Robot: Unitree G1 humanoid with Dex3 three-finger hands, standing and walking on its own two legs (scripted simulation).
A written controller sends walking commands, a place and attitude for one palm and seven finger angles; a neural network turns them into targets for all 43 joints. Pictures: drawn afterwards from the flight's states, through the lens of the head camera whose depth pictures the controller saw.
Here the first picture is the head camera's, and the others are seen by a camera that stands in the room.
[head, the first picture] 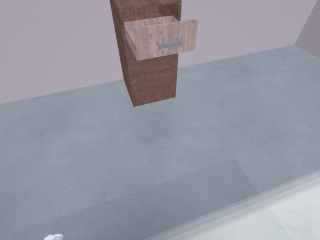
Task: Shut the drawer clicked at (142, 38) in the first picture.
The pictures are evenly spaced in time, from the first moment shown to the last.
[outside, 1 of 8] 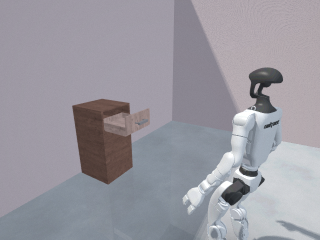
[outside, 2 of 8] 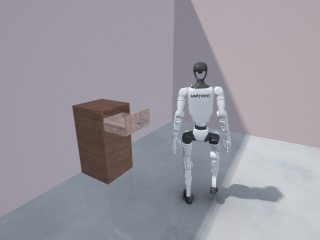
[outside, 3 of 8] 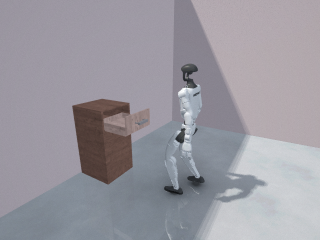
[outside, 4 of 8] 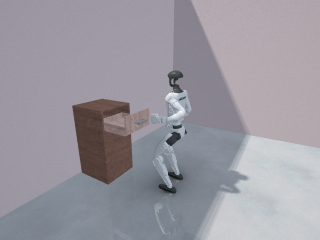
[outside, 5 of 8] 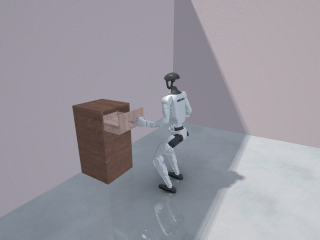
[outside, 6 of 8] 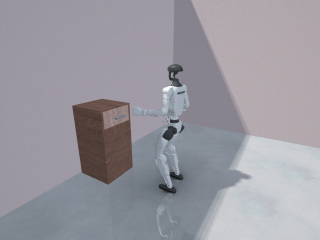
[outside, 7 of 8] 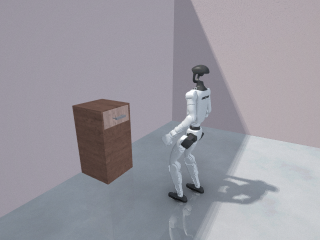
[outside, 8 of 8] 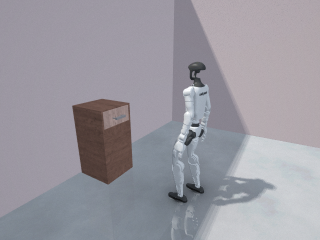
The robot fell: no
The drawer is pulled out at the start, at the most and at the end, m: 0.30 0.30 0.00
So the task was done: yes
